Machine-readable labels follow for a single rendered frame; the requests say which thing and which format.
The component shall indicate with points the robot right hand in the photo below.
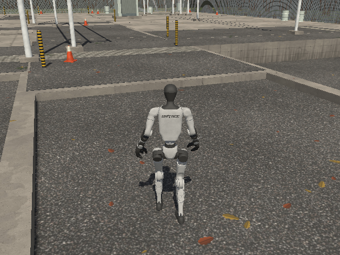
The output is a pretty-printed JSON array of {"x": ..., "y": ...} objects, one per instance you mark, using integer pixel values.
[{"x": 192, "y": 144}]

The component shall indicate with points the left robot upper arm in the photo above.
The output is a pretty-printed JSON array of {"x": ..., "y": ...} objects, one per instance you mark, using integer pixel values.
[{"x": 150, "y": 121}]

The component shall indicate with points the robot right forearm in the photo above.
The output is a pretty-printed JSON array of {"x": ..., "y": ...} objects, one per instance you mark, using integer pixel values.
[{"x": 195, "y": 138}]

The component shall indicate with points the right robot upper arm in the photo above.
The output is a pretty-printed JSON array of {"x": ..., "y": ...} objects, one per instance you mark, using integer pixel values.
[{"x": 189, "y": 120}]

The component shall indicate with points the robot left forearm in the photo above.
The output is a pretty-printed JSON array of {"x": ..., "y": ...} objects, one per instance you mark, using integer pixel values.
[{"x": 142, "y": 140}]

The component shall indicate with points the right robot thigh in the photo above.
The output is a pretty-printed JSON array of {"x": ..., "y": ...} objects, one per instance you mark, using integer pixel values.
[{"x": 182, "y": 157}]

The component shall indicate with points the robot left hand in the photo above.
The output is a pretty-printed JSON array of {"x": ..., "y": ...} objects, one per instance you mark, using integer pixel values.
[{"x": 137, "y": 151}]

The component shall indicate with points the robot right shin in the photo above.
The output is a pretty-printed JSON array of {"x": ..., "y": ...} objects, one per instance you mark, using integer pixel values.
[{"x": 180, "y": 193}]

